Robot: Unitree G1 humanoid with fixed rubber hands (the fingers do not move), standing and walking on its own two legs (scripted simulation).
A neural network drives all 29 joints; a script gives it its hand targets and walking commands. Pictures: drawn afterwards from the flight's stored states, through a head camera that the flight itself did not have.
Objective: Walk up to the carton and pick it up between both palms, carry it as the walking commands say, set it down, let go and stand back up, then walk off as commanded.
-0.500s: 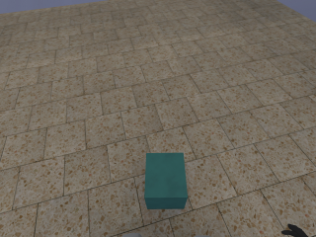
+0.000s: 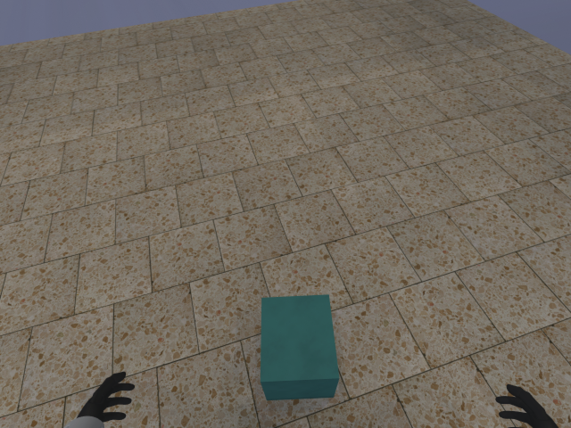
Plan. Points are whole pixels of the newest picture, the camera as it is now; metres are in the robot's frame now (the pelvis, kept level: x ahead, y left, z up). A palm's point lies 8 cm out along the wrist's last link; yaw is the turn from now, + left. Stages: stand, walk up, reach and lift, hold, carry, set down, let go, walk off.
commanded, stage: walk up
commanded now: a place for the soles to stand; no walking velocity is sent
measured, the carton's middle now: (297, 347) +0.44 +0.02 -0.67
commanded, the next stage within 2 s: reach and lift in 0.54 s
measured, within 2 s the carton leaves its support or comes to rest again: neither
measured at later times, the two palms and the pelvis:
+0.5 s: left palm out of the picture +0.10 +0.31 -0.10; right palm out of the picture +0.09 -0.33 -0.10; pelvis +0.00 -0.01 +0.00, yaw +0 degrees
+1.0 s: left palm (131, 392) +0.19 +0.28 -0.12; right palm (489, 390) +0.19 -0.28 -0.12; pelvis -0.03 +0.01 -0.04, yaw +2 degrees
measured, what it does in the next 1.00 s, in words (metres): stands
